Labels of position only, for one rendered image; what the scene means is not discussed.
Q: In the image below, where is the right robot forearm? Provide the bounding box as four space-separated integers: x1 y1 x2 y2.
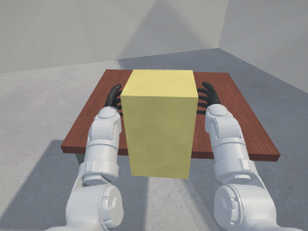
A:
205 104 277 217

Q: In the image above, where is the table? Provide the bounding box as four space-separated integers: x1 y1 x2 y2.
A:
61 69 281 165

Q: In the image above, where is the robot right hand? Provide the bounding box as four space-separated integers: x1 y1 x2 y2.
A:
196 81 221 115

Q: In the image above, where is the robot right upper arm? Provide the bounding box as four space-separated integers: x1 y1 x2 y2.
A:
214 184 303 231

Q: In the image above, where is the carton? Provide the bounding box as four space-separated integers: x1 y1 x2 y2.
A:
120 69 198 179

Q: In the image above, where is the robot left upper arm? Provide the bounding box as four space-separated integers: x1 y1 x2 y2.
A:
44 184 124 231

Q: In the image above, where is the left robot forearm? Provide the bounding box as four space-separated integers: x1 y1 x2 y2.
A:
65 106 122 222

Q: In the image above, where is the robot left hand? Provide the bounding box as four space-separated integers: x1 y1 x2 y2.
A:
104 84 123 116

